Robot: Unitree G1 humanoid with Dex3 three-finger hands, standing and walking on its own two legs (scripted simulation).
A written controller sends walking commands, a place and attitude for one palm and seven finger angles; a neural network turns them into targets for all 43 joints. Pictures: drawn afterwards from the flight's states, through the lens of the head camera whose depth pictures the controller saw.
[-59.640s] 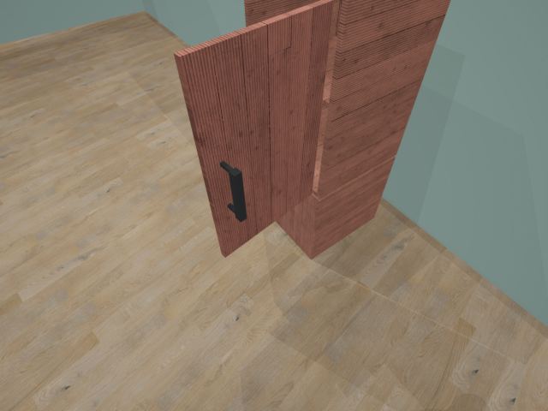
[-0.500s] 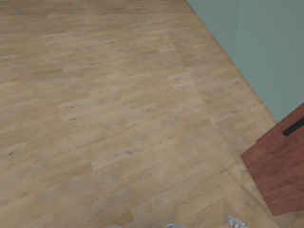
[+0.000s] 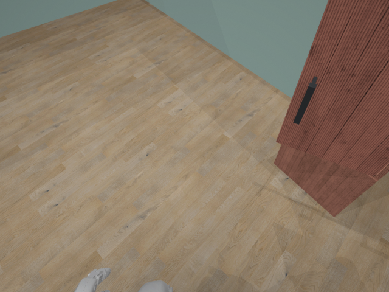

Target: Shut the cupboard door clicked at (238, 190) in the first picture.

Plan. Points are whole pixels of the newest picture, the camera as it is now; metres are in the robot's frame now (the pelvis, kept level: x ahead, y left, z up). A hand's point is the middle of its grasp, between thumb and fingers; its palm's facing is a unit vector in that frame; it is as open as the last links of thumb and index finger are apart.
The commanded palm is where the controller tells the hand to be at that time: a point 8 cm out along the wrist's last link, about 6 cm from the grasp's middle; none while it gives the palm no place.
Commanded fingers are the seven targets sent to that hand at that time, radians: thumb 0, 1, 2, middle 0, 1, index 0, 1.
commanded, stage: turn to face it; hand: left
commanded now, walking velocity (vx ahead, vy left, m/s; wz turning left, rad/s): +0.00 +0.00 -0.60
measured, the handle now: (305, 101) +0.67 -0.33 -0.07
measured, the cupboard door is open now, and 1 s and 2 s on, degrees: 26 26 26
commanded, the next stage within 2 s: take the last steps up to it in 0.68 s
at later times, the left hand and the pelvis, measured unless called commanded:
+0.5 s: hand (103, 285) +0.16 +0.24 -0.17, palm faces -0.23 -0.95 -0.20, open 7.4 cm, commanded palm none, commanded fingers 0.00 0.90 0.90 -0.20 -0.30 -0.20 -0.30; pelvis +0.03 +0.04 +0.01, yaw -17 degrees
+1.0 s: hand (150, 272) +0.18 +0.12 -0.14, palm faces -0.43 -0.88 -0.22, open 7.3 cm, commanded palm none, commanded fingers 0.00 0.90 0.90 -0.20 -0.30 -0.20 -0.30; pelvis +0.04 -0.01 +0.01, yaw -26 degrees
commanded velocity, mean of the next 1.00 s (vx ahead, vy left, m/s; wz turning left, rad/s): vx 0.07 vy -0.04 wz -0.39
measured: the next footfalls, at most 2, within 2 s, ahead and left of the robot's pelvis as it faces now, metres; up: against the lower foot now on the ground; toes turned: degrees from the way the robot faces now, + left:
left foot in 0.34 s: +0.11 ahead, +0.13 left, +0.00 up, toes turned -9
right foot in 0.78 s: +0.00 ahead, -0.09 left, +0.00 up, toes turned -27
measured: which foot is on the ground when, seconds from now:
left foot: up 0.00-0.32, down 0.34-0.80, up 0.82-1.00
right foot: down 0.00-0.34, up 0.36-0.76, down 0.78-1.00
